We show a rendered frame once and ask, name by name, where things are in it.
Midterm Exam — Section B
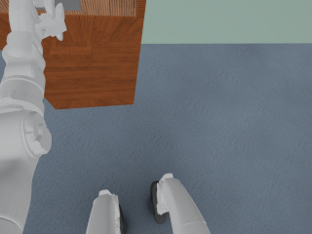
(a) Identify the cabinet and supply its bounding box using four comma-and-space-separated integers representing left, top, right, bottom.
0, 0, 146, 110

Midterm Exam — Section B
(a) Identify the left robot hand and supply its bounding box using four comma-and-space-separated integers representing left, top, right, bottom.
9, 0, 67, 43

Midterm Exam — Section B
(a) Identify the drawer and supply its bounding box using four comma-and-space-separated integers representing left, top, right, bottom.
0, 0, 137, 17

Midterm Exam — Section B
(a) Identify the left robot shin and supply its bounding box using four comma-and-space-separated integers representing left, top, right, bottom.
93, 189, 121, 234

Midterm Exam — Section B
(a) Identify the robot left upper arm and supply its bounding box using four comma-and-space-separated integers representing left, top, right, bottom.
0, 109, 52, 234

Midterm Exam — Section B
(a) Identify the left robot forearm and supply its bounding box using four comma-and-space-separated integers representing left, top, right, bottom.
0, 30, 46, 118

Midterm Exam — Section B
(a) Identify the robot left thigh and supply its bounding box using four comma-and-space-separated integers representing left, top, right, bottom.
86, 193, 120, 234

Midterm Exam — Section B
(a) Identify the handle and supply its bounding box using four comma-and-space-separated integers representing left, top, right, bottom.
49, 47, 93, 60
35, 0, 81, 11

